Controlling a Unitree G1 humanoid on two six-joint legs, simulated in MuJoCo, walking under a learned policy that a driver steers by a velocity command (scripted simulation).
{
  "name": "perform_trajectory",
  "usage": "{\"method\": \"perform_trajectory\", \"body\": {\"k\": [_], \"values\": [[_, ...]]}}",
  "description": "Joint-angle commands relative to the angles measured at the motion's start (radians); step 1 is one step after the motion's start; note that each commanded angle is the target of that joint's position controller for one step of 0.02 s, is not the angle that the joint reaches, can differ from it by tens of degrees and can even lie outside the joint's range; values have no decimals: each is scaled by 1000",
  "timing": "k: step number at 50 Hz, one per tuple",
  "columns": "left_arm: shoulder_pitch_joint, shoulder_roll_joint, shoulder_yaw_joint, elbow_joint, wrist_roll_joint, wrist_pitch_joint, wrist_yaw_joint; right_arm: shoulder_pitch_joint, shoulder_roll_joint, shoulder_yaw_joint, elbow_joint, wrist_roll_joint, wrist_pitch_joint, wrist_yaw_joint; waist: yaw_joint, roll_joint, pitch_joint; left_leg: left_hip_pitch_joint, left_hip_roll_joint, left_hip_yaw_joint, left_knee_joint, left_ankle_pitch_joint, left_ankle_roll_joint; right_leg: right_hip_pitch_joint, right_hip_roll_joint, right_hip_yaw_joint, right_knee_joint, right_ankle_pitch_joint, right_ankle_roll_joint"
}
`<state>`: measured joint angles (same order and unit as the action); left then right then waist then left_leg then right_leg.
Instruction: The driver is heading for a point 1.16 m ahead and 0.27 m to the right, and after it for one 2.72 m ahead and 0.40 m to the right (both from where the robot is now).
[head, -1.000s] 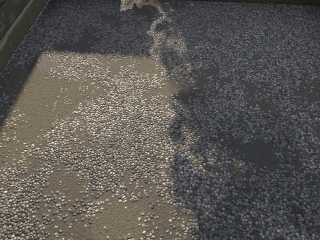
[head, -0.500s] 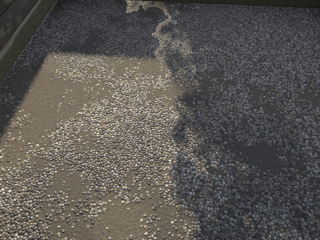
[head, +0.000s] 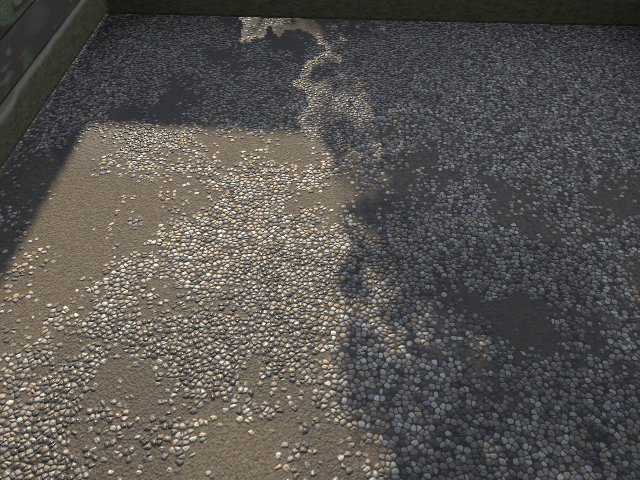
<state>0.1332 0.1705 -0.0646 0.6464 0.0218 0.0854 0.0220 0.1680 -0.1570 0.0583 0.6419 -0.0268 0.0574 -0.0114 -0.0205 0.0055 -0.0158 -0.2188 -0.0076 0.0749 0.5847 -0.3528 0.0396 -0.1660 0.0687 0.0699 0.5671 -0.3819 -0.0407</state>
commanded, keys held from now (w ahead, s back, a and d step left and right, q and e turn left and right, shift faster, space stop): w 0.98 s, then no key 0.02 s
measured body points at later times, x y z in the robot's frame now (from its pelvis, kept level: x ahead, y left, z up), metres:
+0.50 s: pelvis +0.00 +0.01 -0.01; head -0.01 +0.01 +0.44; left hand +0.19 +0.21 -0.10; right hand +0.17 -0.20 -0.10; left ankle -0.02 +0.09 -0.73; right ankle -0.05 -0.10 -0.73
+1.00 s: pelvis +0.00 +0.01 -0.01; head -0.01 +0.01 +0.44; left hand +0.19 +0.21 -0.10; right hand +0.18 -0.20 -0.09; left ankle -0.02 +0.09 -0.73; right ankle -0.05 -0.10 -0.73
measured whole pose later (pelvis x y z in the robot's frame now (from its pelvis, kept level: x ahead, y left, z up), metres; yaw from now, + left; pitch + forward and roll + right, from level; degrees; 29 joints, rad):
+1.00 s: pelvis +0.00 +0.01 -0.01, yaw +0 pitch -1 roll +0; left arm 0.11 0.16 -0.06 0.64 0.03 0.08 0.01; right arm 0.15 -0.16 0.05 0.60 -0.02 0.06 -0.01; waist -0.02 0.00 -0.01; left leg -0.24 -0.01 0.09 0.66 -0.40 0.05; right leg -0.19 0.06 0.08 0.65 -0.43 -0.03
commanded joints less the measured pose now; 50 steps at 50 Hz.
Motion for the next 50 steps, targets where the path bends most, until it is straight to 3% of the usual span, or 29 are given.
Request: {"method": "perform_trajectory", "body": {"k": [1,2,3,4,5,6,7,8,10,11,12,13,15,19,20,21,25,26,27,29,34,35,36,41,42,43,45,49,50], "values": [[-94,75,21,-106,1,-10,-1,-101,-73,-22,-108,0,-12,1,3,8,24,-14,66,-57,-27,382,27,-53,-76,76,-31,443,-22],[-87,87,27,-102,3,-8,-1,-79,-67,-23,-106,-9,-15,5,-4,1,-32,8,67,-53,-10,410,26,-29,-81,81,-14,487,-24],[-36,80,29,-75,2,-15,3,-16,-69,-22,-87,1,-14,-7,4,-17,-100,33,68,-74,-46,248,29,16,-58,59,-23,295,-21],[-56,68,24,-82,3,-17,2,-46,-72,-22,-94,6,-11,-9,9,-7,-41,6,68,-80,-57,233,31,-14,-51,55,-28,265,-16],[-112,76,24,-113,2,-12,-2,-111,-71,-24,-119,-2,-14,2,1,14,6,-12,68,-55,-7,410,27,-50,-74,75,-9,465,-16],[-104,88,30,-109,4,-10,-1,-88,-66,-25,-116,-10,-17,5,-7,3,-49,11,69,-52,5,437,25,-24,-79,80,7,511,-20],[-52,78,31,-82,2,-17,3,-25,-67,-24,-97,1,-16,-6,2,-15,-119,37,70,-72,-31,274,28,21,-56,57,-4,312,-17],[-71,66,26,-88,3,-19,1,-55,-70,-23,-103,7,-12,-9,8,-5,-58,10,71,-78,-45,254,29,-10,-49,53,-12,276,-12],[-83,66,26,-88,5,-21,-1,-73,-74,-25,-112,8,-8,-10,7,4,-34,5,74,-83,-47,255,33,-23,-47,54,-11,263,-11],[-129,79,27,-117,1,-12,-4,-122,-73,-26,-132,0,-10,3,-3,20,11,-18,71,-53,2,424,26,-58,-68,71,7,462,-10],[-115,89,32,-111,3,-11,-4,-94,-66,-26,-126,-11,-15,6,-9,11,-49,5,70,-49,16,447,23,-31,-76,78,21,513,-14],[-60,78,32,-83,2,-20,1,-29,-64,-25,-106,-1,-16,-5,0,-10,-131,39,70,-71,-21,284,27,22,-57,59,8,321,-13],[-88,63,27,-90,4,-23,-1,-73,-71,-25,-116,8,-11,-9,7,0,-51,8,73,-80,-40,256,30,-18,-49,55,-4,269,-9],[-87,66,27,-87,4,-24,-4,-75,-71,-25,-124,5,-7,-8,5,8,-30,-4,73,-82,-42,250,31,-28,-47,56,-1,266,-7],[-131,81,28,-115,1,-17,-6,-123,-70,-26,-141,-3,-12,5,-5,19,5,-20,69,-53,9,418,24,-59,-71,75,14,471,-8],[-71,77,32,-83,2,-25,-1,-45,-64,-25,-119,-1,-14,-5,-1,-8,-105,28,70,-72,-22,273,27,6,-57,63,9,313,-11],[-92,65,27,-89,4,-26,-3,-80,-70,-25,-128,6,-9,-8,4,1,-30,-3,71,-79,-38,255,29,-29,-48,57,2,275,-7],[-135,78,27,-115,1,-17,-6,-127,-68,-25,-145,-2,-12,4,-5,17,7,-22,69,-51,12,421,23,-62,-70,75,18,474,-7],[-74,74,31,-84,2,-25,-2,-49,-61,-24,-124,-1,-15,-5,-1,-7,-105,27,69,-71,-20,278,26,4,-56,62,13,314,-10],[-90,62,27,-89,4,-26,-3,-78,-66,-24,-129,6,-12,-7,5,0,-46,0,71,-78,-35,254,28,-23,-49,57,3,276,-6],[-91,65,27,-88,4,-28,-5,-80,-67,-23,-133,5,-11,-6,4,4,-35,-6,71,-80,-37,252,30,-27,-49,58,6,275,-6],[-135,79,28,-115,2,-20,-7,-128,-66,-24,-149,-4,-15,6,-5,16,2,-22,69,-52,13,419,23,-60,-71,77,21,478,-6],[-75,74,32,-84,3,-27,-2,-51,-60,-23,-128,-1,-17,-4,-2,-10,-109,26,69,-71,-17,276,26,6,-57,64,16,319,-9],[-95,62,27,-90,4,-26,-5,-83,-65,-23,-135,6,-11,-6,4,4,-33,-10,72,-78,-35,253,29,-29,-48,58,8,274,-5],[-138,77,28,-117,2,-19,-8,-130,-64,-23,-151,-4,-15,6,-5,17,1,-24,69,-51,15,420,23,-61,-70,76,24,475,-5],[-78,72,32,-86,3,-26,-3,-52,-58,-23,-129,-1,-18,-3,-1,-8,-110,24,70,-70,-17,277,26,5,-56,63,19,315,-8],[-95,61,27,-92,4,-28,-4,-81,-64,-23,-134,6,-15,-6,5,-1,-50,-4,71,-77,-32,252,28,-22,-50,58,9,277,-5],[-96,62,27,-91,4,-27,-6,-82,-64,-22,-137,5,-12,-6,4,4,-36,-10,72,-78,-35,250,30,-28,-49,59,10,273,-5],[-131,76,28,-115,3,-19,-8,-121,-64,-22,-150,-5,-16,7,-5,15,0,-22,71,-55,10,407,25,-62,-71,81,20,466,-6]]}}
